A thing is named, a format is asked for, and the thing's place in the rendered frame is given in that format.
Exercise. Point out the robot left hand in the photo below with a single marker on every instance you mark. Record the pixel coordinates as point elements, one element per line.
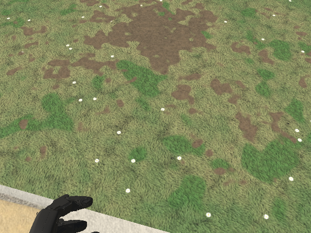
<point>48,220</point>

